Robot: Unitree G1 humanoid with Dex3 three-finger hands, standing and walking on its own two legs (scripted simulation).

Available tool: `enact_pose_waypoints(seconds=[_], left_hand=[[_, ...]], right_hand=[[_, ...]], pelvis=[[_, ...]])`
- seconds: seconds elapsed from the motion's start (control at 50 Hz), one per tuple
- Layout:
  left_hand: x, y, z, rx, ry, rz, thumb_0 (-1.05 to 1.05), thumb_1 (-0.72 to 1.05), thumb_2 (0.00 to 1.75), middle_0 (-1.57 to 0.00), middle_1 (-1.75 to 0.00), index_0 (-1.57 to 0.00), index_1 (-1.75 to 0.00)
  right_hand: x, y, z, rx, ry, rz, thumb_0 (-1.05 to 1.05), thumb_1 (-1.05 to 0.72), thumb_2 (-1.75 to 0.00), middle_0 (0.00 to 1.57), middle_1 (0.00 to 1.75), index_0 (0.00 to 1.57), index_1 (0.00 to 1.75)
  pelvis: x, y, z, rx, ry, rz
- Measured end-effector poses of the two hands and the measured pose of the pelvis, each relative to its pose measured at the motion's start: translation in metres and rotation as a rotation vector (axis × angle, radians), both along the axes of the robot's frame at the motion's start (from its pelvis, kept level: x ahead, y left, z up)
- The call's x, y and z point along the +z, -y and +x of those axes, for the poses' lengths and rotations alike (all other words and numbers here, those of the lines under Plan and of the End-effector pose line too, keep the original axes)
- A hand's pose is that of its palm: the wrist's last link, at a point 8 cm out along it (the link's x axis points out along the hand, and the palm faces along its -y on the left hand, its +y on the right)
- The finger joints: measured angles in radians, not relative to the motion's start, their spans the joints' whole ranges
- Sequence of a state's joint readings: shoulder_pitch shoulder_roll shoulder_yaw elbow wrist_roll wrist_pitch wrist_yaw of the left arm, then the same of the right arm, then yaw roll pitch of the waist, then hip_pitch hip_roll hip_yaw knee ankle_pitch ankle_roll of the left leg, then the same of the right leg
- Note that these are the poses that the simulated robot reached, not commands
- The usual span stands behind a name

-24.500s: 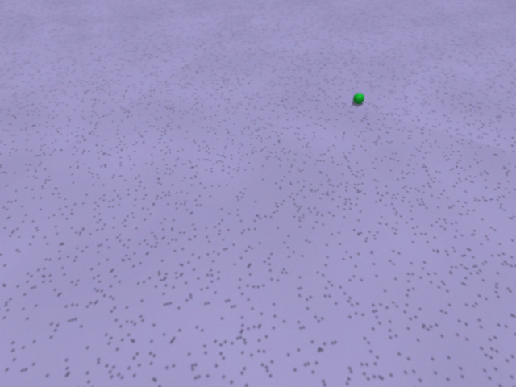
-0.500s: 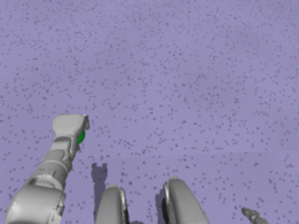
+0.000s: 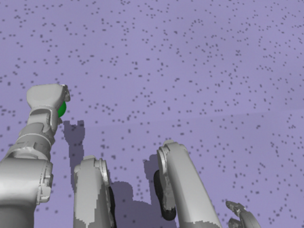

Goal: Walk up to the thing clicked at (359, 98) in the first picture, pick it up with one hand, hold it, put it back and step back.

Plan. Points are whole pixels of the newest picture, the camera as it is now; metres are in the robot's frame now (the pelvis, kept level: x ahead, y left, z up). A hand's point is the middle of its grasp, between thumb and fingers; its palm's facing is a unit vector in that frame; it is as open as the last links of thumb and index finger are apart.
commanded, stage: crouch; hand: left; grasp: from above
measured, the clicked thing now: (52, 106) +0.48 +0.22 -0.17
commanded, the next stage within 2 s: lower in 0.86 s
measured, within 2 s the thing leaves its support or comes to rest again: neither
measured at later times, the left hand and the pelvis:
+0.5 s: hand (63, 111) +0.48 +0.21 -0.24, palm faces -0.45 -0.02 -0.89, open 8.7 cm; pelvis +0.00 +0.00 -0.07, yaw -2 degrees
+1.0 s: hand (65, 109) +0.50 +0.21 -0.28, palm faces -0.44 -0.03 -0.90, open 8.6 cm; pelvis -0.01 +0.00 -0.11, yaw -3 degrees
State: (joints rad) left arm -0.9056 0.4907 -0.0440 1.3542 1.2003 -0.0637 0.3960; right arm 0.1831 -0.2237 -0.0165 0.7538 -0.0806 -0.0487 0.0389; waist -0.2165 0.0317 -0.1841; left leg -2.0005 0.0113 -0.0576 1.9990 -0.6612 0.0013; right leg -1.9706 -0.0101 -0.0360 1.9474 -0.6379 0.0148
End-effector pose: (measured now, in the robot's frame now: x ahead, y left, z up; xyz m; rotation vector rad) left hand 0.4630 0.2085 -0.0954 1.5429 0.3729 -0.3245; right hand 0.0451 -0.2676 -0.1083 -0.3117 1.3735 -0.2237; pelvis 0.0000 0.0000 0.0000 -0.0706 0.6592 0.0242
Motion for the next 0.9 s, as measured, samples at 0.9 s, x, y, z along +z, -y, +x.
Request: enact_pose_waypoints(seconds=[0.9], left_hand=[[-0.117, 0.004, 0.038, 0.028, -0.019, -0.004, -0.02, 0.09, 0.56, -0.56, -0.75, -0.76, -0.75]], right_hand=[[-0.097, 0.004, -0.049, 0.04, -0.134, 0.05, 0.0, -0.91, -0.9, 0.21, 0.3, 0.2, 0.3]], pelvis=[[-0.11, 0.004, -0.007, -0.034, 0.045, -0.022]])
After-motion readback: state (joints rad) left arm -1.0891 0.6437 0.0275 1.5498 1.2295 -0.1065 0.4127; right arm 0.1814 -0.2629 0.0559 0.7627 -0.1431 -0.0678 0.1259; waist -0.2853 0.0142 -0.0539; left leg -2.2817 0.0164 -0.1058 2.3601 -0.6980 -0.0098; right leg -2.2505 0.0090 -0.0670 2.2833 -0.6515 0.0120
